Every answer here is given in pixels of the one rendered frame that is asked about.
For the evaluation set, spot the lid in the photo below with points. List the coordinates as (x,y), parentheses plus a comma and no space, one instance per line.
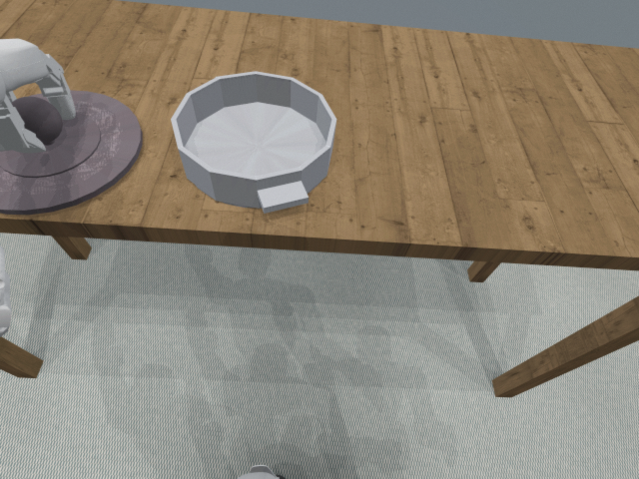
(93,152)

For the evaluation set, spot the robot left hand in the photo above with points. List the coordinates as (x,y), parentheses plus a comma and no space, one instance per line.
(22,63)

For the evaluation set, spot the knob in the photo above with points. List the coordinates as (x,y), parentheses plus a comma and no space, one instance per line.
(40,117)

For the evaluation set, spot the robot left shin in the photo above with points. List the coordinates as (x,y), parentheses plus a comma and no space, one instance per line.
(262,468)

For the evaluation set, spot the table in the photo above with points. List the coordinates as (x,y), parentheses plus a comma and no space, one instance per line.
(447,145)

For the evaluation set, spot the pot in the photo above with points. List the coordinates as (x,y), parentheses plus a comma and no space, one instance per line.
(255,140)

